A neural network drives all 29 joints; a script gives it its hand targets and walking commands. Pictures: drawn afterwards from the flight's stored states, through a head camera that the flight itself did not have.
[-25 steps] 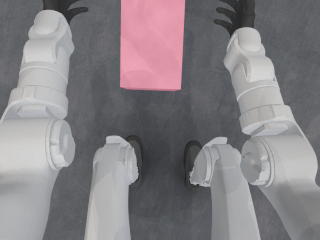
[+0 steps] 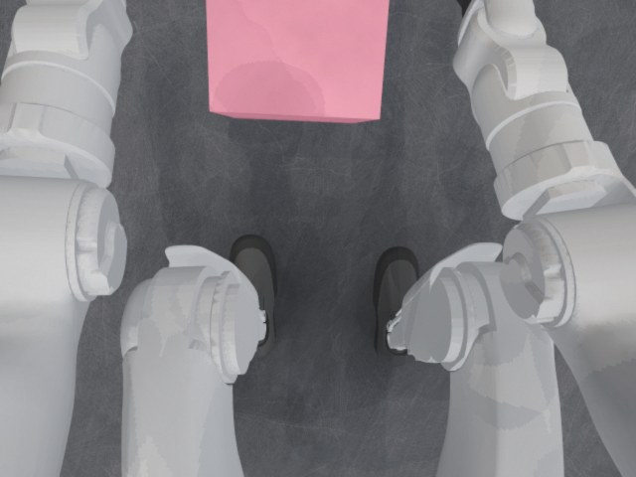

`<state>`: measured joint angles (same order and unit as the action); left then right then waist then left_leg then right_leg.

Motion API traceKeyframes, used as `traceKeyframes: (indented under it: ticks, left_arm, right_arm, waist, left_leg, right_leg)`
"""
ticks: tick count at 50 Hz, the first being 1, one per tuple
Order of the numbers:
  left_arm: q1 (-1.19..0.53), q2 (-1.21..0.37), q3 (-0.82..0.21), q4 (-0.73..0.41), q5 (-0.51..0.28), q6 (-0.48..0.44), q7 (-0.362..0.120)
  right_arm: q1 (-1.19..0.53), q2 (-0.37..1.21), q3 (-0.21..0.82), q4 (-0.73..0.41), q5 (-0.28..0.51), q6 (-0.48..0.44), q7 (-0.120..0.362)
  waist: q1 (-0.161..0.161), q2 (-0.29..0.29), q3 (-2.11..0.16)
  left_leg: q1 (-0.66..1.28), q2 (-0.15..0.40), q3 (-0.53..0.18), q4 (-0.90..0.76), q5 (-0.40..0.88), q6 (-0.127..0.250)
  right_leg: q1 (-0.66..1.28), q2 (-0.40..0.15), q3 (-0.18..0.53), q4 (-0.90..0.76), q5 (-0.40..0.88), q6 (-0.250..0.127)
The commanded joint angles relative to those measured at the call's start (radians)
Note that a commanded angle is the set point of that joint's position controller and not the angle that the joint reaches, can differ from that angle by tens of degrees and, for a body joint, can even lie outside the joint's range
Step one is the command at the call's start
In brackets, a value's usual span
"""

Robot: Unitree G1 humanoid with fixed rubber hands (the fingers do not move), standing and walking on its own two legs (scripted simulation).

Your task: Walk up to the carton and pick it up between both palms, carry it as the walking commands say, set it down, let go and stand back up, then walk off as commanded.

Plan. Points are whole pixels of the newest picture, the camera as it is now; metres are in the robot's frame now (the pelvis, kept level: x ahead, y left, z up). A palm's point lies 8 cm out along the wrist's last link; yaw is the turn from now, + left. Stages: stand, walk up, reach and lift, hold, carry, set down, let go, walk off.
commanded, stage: reach and lift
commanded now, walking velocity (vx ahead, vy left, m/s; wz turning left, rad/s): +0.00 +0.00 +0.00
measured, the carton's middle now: (297, 1) +0.57 +0.07 -0.30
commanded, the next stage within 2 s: none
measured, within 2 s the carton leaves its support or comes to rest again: leaves its support in 1.76 s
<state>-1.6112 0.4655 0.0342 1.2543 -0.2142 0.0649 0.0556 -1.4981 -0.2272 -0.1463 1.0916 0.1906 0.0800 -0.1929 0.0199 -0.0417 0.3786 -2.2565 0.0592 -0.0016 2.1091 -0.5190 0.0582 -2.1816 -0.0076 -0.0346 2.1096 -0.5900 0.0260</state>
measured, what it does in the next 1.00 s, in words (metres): stands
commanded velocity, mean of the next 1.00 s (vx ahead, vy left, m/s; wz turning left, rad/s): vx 0.00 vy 0.00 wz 0.00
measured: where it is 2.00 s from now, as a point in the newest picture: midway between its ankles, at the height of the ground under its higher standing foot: (328, 319)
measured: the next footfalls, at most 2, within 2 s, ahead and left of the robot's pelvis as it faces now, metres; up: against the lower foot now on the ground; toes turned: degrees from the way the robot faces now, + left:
none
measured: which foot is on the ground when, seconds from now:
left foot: down 0.00-1.00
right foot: down 0.00-1.00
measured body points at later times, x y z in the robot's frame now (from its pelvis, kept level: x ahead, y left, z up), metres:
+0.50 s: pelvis +0.00 +0.00 -0.04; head +0.38 +0.04 +0.17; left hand +0.57 +0.23 -0.24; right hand +0.57 -0.11 -0.24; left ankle +0.12 +0.11 -0.36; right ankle +0.11 -0.12 -0.36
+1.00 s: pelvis +0.00 +0.00 -0.03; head +0.38 +0.05 +0.18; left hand +0.56 +0.20 -0.24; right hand +0.57 -0.07 -0.24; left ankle +0.12 +0.11 -0.36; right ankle +0.11 -0.13 -0.36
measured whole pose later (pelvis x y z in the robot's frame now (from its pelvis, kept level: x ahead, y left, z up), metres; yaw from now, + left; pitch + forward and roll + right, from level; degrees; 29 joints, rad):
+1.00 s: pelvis +0.00 +0.00 -0.03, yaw +0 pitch +33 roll -3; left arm -1.69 0.41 0.01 1.32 -0.16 0.03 0.05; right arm -1.62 -0.18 -0.17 1.20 0.14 0.04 -0.17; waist 0.03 -0.06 0.52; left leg -2.29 0.07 0.00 2.23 -0.53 0.06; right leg -2.22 0.03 -0.01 2.23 -0.60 0.04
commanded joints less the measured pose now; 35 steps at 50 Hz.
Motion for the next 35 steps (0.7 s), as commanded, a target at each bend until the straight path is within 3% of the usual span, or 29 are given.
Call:
traceKeyframes:
  ticks: [1,10,14,16,23,30,35]
  left_arm:
    - [-0.309,0.112,-0.007,-0.069,-0.011,-0.026,-0.001]
    - [-0.360,0.137,-0.042,-0.016,-0.039,-0.043,-0.015]
    - [-0.371,0.160,-0.041,-0.049,-0.056,-0.057,-0.011]
    - [-0.375,0.164,-0.048,-0.067,-0.060,-0.064,-0.012]
    - [-0.296,0.145,-0.034,-0.009,-0.042,-0.062,-0.015]
    - [-0.325,0.110,-0.047,-0.023,-0.040,-0.060,-0.025]
    - [-0.353,0.081,-0.060,-0.026,-0.035,-0.058,-0.025]
  right_arm:
    - [-0.264,-0.106,0.010,-0.062,0.012,-0.029,0.005]
    - [-0.332,-0.128,0.045,-0.003,0.046,-0.049,0.016]
    - [-0.322,-0.106,0.086,0.012,0.074,-0.055,0.011]
    - [-0.309,-0.102,0.086,0.028,0.069,-0.053,0.011]
    - [-0.295,-0.082,0.094,0.016,0.075,-0.052,0.018]
    - [-0.298,-0.081,0.056,0.026,0.046,-0.053,0.018]
    - [-0.322,-0.055,0.043,0.029,0.028,-0.057,0.022]
  waist:
    - [0.005,0.115,-1.220]
    - [0.010,0.095,-1.106]
    - [0.033,0.087,-1.154]
    - [0.028,0.084,-1.135]
    - [0.055,0.072,-1.086]
    - [0.022,0.084,-1.057]
    - [0.019,0.082,-1.041]
  left_leg:
    - [0.820,-0.066,-0.064,-0.114,0.372,-0.064]
    - [0.741,-0.051,-0.078,-0.022,0.339,-0.059]
    - [0.748,-0.052,-0.060,0.007,0.386,-0.057]
    - [0.744,-0.053,-0.061,0.012,0.389,-0.057]
    - [0.698,-0.054,-0.053,0.014,0.383,-0.050]
    - [0.678,-0.056,-0.059,0.001,0.366,-0.052]
    - [0.682,-0.062,-0.062,-0.012,0.350,-0.053]
  right_leg:
    - [0.386,0.088,-0.022,-0.105,0.266,0.028]
    - [0.371,0.075,-0.004,-0.018,0.250,0.030]
    - [0.446,0.075,-0.002,0.005,0.305,0.028]
    - [0.428,0.076,-0.001,0.009,0.307,0.028]
    - [0.408,0.084,0.005,0.007,0.307,0.032]
    - [0.396,0.091,0.009,-0.004,0.299,0.029]
    - [0.386,0.095,0.004,-0.007,0.278,0.028]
